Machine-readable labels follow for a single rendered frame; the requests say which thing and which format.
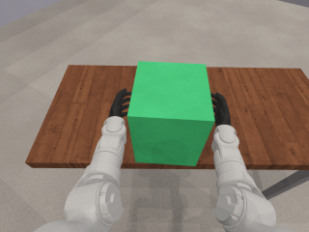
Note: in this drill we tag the left robot forearm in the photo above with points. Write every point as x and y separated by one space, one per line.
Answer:
108 155

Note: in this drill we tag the robot right hand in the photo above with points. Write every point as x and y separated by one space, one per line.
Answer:
222 114

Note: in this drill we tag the right robot forearm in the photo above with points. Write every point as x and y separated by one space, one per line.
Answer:
228 162

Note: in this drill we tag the table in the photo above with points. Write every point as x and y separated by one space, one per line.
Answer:
269 109

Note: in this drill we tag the robot left upper arm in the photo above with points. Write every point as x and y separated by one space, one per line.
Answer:
90 208

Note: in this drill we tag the carton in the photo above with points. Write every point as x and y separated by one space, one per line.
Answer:
170 113

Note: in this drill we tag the robot left hand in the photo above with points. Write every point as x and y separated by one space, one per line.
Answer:
117 106

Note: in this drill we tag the robot right upper arm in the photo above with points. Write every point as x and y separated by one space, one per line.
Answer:
239 210

